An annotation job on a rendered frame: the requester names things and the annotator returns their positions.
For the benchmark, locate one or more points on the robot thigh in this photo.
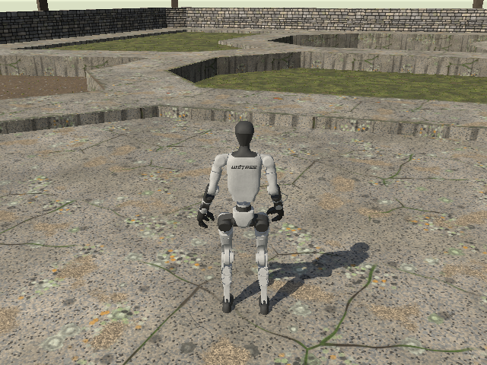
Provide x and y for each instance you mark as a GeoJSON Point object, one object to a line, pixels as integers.
{"type": "Point", "coordinates": [225, 228]}
{"type": "Point", "coordinates": [261, 227]}

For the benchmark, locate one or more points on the right robot hand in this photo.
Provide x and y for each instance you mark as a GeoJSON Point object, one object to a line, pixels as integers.
{"type": "Point", "coordinates": [272, 210]}

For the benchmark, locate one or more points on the robot left thigh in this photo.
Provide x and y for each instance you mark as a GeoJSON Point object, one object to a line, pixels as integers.
{"type": "Point", "coordinates": [225, 228]}

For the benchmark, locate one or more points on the right robot forearm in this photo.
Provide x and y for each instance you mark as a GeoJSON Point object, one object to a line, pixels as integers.
{"type": "Point", "coordinates": [277, 200]}

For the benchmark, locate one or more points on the left robot upper arm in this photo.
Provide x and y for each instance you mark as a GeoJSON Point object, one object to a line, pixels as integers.
{"type": "Point", "coordinates": [215, 175]}

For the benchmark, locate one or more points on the robot right thigh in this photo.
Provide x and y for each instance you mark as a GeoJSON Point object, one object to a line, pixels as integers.
{"type": "Point", "coordinates": [261, 227]}

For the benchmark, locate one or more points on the left robot hand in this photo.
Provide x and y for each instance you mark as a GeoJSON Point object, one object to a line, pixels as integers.
{"type": "Point", "coordinates": [201, 217]}

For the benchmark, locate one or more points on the right robot upper arm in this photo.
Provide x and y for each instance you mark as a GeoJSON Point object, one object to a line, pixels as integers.
{"type": "Point", "coordinates": [271, 175]}

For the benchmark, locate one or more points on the left robot forearm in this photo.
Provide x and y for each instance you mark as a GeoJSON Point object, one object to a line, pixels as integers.
{"type": "Point", "coordinates": [206, 201]}

